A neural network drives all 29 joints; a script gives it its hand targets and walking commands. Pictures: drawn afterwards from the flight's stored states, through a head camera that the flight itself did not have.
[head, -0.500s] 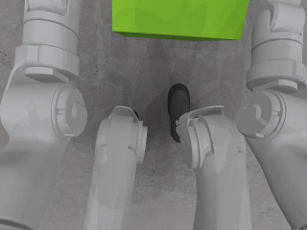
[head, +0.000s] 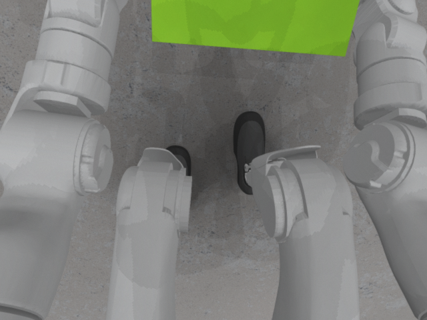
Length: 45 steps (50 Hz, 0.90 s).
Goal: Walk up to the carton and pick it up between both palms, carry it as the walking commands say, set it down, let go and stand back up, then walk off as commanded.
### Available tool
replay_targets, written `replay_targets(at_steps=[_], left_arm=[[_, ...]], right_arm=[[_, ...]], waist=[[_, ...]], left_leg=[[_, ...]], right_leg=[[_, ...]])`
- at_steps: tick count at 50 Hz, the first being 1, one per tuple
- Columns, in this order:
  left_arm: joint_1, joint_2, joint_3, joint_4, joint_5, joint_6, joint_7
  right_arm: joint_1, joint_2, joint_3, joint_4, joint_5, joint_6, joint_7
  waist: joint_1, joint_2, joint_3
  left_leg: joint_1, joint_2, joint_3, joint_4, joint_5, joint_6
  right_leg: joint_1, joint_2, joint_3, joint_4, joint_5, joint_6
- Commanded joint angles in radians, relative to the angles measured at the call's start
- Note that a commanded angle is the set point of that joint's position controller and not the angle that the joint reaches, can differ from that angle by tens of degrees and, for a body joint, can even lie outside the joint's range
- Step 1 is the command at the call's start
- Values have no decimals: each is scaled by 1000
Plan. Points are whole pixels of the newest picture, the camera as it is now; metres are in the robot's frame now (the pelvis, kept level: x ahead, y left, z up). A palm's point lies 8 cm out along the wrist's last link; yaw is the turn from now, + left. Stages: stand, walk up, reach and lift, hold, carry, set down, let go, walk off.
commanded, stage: set down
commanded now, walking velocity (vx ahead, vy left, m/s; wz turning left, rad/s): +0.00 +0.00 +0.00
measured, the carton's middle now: out of the picture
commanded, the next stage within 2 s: let go in 1.62 s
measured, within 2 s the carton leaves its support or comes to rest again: neither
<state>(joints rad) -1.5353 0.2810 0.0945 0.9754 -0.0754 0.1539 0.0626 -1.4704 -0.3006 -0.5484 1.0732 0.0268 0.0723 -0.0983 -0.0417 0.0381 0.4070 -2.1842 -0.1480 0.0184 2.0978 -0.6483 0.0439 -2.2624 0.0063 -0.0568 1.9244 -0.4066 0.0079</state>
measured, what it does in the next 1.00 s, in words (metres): stands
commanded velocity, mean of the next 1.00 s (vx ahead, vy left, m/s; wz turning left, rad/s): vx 0.00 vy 0.00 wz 0.00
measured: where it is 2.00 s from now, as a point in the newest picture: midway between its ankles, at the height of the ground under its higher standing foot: (211, 181)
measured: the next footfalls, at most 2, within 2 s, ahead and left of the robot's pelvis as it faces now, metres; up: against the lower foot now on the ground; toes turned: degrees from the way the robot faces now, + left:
none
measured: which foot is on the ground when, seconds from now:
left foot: down 0.00-1.00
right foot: down 0.00-1.00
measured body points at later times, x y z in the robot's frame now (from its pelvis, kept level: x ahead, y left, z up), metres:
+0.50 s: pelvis -0.01 -0.01 +0.00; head +0.39 +0.00 +0.18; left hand +0.57 +0.13 -0.21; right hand +0.54 -0.27 -0.20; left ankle +0.08 +0.08 -0.38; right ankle +0.15 -0.11 -0.38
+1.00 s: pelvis -0.01 -0.02 +0.04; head +0.35 -0.02 +0.30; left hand +0.59 +0.14 -0.05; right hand +0.55 -0.24 -0.06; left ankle +0.08 +0.08 -0.38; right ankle +0.15 -0.11 -0.38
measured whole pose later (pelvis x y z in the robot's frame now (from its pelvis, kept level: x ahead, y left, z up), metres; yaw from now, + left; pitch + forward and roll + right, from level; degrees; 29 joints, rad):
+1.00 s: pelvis -0.01 -0.02 +0.04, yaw +1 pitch +26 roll -1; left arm -1.53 0.45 0.04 0.77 -0.19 0.50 0.05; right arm -1.39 -0.29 -0.41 0.60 0.19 0.48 -0.23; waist -0.06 0.01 0.52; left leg -1.78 -0.09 0.02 2.02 -0.69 0.05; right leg -1.89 0.03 -0.07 1.87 -0.44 -0.04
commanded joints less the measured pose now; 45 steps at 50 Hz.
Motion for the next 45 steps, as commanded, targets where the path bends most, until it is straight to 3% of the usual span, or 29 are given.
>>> replay_targets(at_steps=[1,12,14,18,21,23,26,29,33,36,40,45], left_arm=[[-370,157,-190,-85,-21,-57,12],[-342,263,-147,-140,-30,-54,17],[-347,273,-142,-213,-36,-48,21],[-366,284,-171,-458,-74,-6,41],[-397,321,-191,-519,-103,69,48],[-408,342,-187,-595,-132,104,39],[-416,386,-157,-555,-126,144,25],[-447,416,-120,-537,-120,169,15],[-455,451,-72,-378,-112,204,-5],[-449,442,-58,-306,-100,221,-24],[-440,460,-48,-351,-90,254,-26],[-461,476,-60,-514,-112,300,-16]], right_arm=[[-165,-88,143,-36,54,-68,-11],[-130,-161,123,-76,88,-70,-16],[-137,-176,123,-166,101,-65,-20],[-133,-206,155,-452,165,-20,-39],[-140,-199,230,-556,230,69,-47],[-146,-168,270,-647,258,121,-49],[-135,-170,270,-611,218,183,-54],[-207,-187,256,-731,204,211,-79],[-229,-185,246,-671,140,261,-117],[-253,-163,232,-672,122,277,-131],[-255,-170,232,-744,140,312,-136],[-204,-205,227,-795,155,369,-135]], waist=[[-235,119,-1291],[-238,95,-1394],[-239,87,-1517],[-246,73,-1970],[-223,71,-2158],[-231,48,-2194],[-229,51,-2082],[-217,24,-2073],[-211,-54,-1953],[-198,-60,-1880],[-180,-44,-2007],[-198,19,-2167]], left_leg=[[408,134,-132,-136,474,-58],[402,139,-109,-123,438,-64],[449,134,-98,-124,455,-66],[676,107,-66,-130,524,-69],[833,83,-47,-163,446,-47],[846,73,-32,-166,430,-43],[808,72,-33,-211,334,-40],[771,76,-34,-242,265,-26],[603,72,-26,-279,137,-9],[555,67,-29,-331,93,4],[661,61,-35,-392,144,8],[836,61,-38,-448,230,-2]], right_leg=[[702,-7,53,124,416,19],[796,-29,59,124,473,20],[876,-27,57,119,512,22],[1159,-7,40,107,648,28],[1270,9,15,56,570,27],[1340,16,24,34,592,22],[1284,25,26,-18,464,14],[1332,33,31,-55,402,4],[1391,42,61,-105,292,-4],[1399,46,78,-154,240,-11],[1478,52,77,-201,286,-9],[1546,56,56,-246,385,-18]])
